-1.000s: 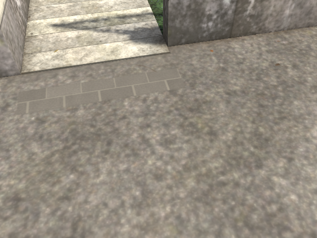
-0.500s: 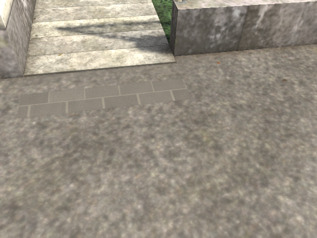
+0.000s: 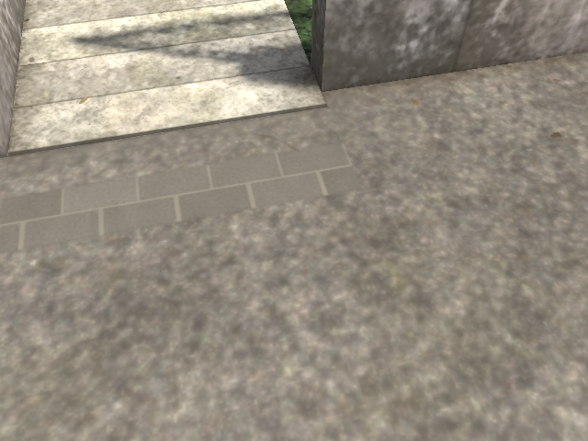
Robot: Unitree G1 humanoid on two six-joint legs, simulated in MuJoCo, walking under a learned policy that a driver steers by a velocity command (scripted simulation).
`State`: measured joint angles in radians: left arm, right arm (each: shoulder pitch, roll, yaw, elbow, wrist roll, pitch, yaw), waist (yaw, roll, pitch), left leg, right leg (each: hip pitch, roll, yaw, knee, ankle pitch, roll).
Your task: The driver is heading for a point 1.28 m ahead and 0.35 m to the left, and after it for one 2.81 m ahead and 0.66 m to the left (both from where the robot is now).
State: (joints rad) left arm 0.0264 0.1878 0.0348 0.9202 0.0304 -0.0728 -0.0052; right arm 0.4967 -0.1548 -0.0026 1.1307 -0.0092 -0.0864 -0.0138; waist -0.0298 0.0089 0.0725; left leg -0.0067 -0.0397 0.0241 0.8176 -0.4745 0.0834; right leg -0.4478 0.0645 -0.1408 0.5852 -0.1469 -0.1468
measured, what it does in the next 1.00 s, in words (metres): walks ahead: left foot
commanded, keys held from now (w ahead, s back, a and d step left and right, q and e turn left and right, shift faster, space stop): w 0.70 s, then w+q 0.30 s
